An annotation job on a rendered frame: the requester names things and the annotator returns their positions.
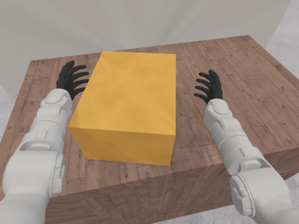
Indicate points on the robot right hand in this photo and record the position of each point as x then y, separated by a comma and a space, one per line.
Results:
214, 86

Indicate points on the pedestal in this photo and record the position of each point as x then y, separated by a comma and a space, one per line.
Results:
260, 92

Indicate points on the carton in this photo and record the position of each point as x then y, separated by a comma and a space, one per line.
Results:
127, 111

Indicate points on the robot left upper arm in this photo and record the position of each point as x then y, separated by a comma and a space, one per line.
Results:
32, 178

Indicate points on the left robot forearm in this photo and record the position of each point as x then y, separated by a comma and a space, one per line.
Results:
48, 128

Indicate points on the right robot forearm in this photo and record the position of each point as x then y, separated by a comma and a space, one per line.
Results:
238, 152

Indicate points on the robot right upper arm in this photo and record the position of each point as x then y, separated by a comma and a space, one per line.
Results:
262, 195

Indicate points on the robot left hand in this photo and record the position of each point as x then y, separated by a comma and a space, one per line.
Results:
67, 78

